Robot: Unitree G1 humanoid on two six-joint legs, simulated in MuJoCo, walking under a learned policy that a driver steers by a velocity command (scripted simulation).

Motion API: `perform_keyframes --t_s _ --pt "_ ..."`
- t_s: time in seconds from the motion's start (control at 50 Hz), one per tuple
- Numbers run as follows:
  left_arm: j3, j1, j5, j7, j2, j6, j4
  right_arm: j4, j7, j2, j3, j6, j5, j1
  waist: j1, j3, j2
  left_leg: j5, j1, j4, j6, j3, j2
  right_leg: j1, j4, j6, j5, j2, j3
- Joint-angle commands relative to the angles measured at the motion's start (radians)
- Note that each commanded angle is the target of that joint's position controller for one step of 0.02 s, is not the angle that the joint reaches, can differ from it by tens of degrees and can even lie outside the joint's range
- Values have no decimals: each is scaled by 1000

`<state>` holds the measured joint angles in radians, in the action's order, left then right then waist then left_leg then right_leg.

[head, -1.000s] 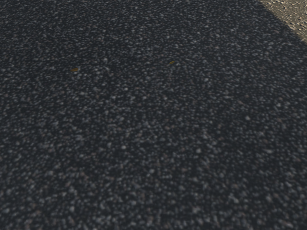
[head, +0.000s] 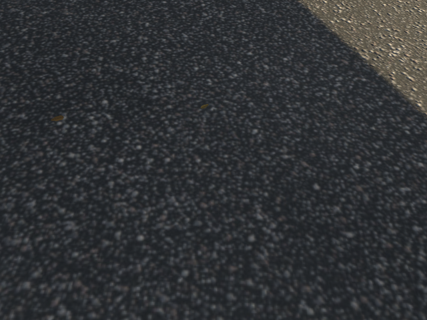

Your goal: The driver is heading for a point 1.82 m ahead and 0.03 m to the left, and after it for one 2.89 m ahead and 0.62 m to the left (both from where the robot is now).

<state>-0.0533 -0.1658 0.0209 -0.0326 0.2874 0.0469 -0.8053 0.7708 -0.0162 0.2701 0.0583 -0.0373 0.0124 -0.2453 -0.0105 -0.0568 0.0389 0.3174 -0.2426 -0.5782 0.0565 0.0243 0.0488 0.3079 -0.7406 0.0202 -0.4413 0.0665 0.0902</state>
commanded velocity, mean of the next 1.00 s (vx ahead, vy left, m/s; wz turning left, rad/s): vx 0.00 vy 0.00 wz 0.13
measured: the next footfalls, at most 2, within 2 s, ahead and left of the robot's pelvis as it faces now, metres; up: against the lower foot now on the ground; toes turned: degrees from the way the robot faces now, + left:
right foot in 0.50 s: +0.07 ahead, -0.10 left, +0.00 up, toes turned +21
left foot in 0.90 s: -0.02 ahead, +0.08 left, +0.00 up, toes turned +1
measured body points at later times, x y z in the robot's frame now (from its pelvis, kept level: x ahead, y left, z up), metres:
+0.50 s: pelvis -0.01 -0.02 +0.01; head +0.02 -0.02 +0.46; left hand +0.05 +0.29 -0.09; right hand +0.16 -0.27 -0.12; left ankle -0.01 +0.08 -0.73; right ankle +0.03 -0.12 -0.73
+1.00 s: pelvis -0.03 -0.01 +0.01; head +0.00 +0.01 +0.46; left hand +0.04 +0.29 -0.12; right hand +0.09 -0.29 -0.09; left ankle -0.06 +0.08 -0.73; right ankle -0.01 -0.12 -0.69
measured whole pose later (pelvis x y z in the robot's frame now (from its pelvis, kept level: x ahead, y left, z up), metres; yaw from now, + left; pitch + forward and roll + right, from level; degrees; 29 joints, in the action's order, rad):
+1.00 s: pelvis -0.03 -0.01 +0.01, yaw +3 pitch +0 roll +0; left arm -0.09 -0.21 0.02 0.00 0.33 0.06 -0.83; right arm 0.81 0.05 0.29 0.03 -0.03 0.02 -0.20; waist 0.01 -0.06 0.04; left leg 0.25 -0.16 -0.41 0.06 -0.02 0.06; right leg 0.42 -0.84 -0.01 -0.42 -0.12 -0.14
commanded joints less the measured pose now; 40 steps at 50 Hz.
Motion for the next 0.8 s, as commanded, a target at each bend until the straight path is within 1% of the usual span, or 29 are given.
perform_keyframes --t_s 0.02,0.04,0.06,0.08,0.1,0.12,0.16,0.22,0.28,0.32,0.38,0.42,0.44,0.46,0.48,0.5,0.52,0.54,0.56,0.58,0.6,0.62,0.64,0.66,0.68,0.72,0.8 --pt "-12 63 -5 -10 71 8 105 -29 10 229 61 19 -2 -159 -47 64 -165 -694 165 246 257 -458 -383 266 -372 -2 -165 -55 -119" --pt "-16 51 -14 -4 79 5 88 -41 16 186 49 11 -6 -80 -16 26 -127 -580 133 258 221 -389 -315 268 -366 -7 -74 -39 -134" --pt "-21 41 -10 0 94 -1 82 -57 22 163 42 5 -9 -16 8 16 -137 -516 134 265 178 -351 -260 274 -339 -8 -9 -33 -138" --pt "-25 20 2 6 107 -3 72 -68 26 149 38 2 -13 10 14 35 -159 -542 145 262 166 -325 -228 260 -342 -2 34 -39 -130" --pt "-26 1 6 12 106 -3 64 -71 24 147 37 2 -14 7 14 65 -153 -564 159 257 165 -316 -214 245 -350 6 55 -51 -124" --pt "-24 -7 4 16 100 -3 64 -69 22 153 39 3 -15 -6 12 82 -137 -565 172 253 166 -317 -211 242 -343 12 66 -56 -125" --pt "-21 7 -1 16 88 0 74 -63 22 169 46 5 -14 -28 0 81 -127 -516 189 255 170 -338 -209 258 -291 22 73 -59 -128" --pt "-19 33 0 10 91 4 89 -62 24 180 50 2 -6 -48 -20 67 -153 -409 185 260 180 -393 -209 266 -209 29 68 -65 -136" --pt "-16 51 -2 7 94 0 104 -67 22 194 55 -2 1 -51 -31 65 -153 -343 153 255 187 -448 -206 237 -144 26 58 -78 -145" --pt "-14 55 -6 5 94 -5 114 -71 19 202 59 -4 5 -40 -31 68 -151 -341 125 244 185 -480 -199 200 -102 19 52 -89 -150" --pt "-10 45 -13 1 98 -14 126 -78 13 208 62 -7 8 -15 -23 80 -158 -388 92 223 171 -528 -186 123 -28 4 39 -112 -156" --pt "-7 4 -19 -3 99 -21 120 -79 12 200 60 -8 8 13 -8 96 -168 -436 78 204 149 -538 -179 43 53 -12 39 -119 -149" --pt "-5 -23 -21 -6 95 -25 116 -78 12 193 57 -9 6 30 6 100 -170 -444 57 191 130 -538 -166 -18 125 -21 63 -123 -144" --pt "-2 -68 -19 -9 84 -30 101 -76 15 179 50 -11 0 54 35 106 -159 -415 31 169 99 -517 -146 -102 249 -32 144 -117 -131" --pt "2 -88 -10 -14 80 -37 93 -71 21 151 38 -9 -7 53 45 106 -130 -313 -21 141 53 -488 -112 -196 396 -46 244 -85 -152" --pt "3 -46 8 -20 119 -44 109 -64 24 80 15 -5 -6 -4 3 113 43 -69 -78 19 -5 -382 -26 -244 526 -81 209 97 -370" --pt "5 40 10 -12 176 -45 144 -57 32 73 12 -4 -7 -57 -34 86 146 187 -148 -49 -37 -240 130 -191 552 -170 351 270 -587" --pt "12 11 12 -2 141 -46 119 -29 39 128 25 -12 10 -50 -10 93 113 228 -38 -148 -45 -237 70 -62 536 -251 335 287 -601" --pt "35 55 4 10 74 -51 110 -11 35 120 20 -16 5 -45 -40 56 81 158 4 -133 -53 -222 34 -26 545 -235 290 215 -535" --pt "40 83 1 16 63 -53 102 1 31 105 14 -16 7 -29 -46 27 100 97 19 -101 -62 -177 19 -14 534 -195 267 140 -459" --pt "32 73 1 17 90 -51 94 2 28 106 13 -14 10 -5 -34 28 144 69 4 -84 -70 -141 23 -57 507 -168 310 89 -428" --pt "19 46 -2 16 127 -47 83 2 28 118 14 -12 10 9 -21 29 158 81 -30 -75 -76 -114 30 -110 470 -166 402 70 -425" --pt "6 4 -6 18 156 -43 71 8 30 125 13 -10 6 21 -4 41 137 109 -62 -76 -82 -96 40 -162 441 -177 480 73 -441" --pt "-5 -35 -11 20 176 -40 59 7 35 124 12 -8 0 35 11 52 120 130 -96 -83 -86 -91 42 -211 421 -190 531 86 -469" --pt "-14 -63 -14 22 187 -38 49 5 41 122 11 -7 -5 50 21 61 113 144 -126 -94 -88 -90 40 -248 410 -203 557 97 -498" --pt "-25 -86 -14 23 186 -32 38 -3 51 115 7 -3 -11 77 32 74 114 163 -162 -120 -89 -93 34 -282 404 -219 573 105 -541" --pt "-44 -65 -11 27 175 -17 31 -12 57 102 -1 8 -17 80 26 104 109 153 -122 -97 -76 -95 34 -250 408 -221 561 86 -577"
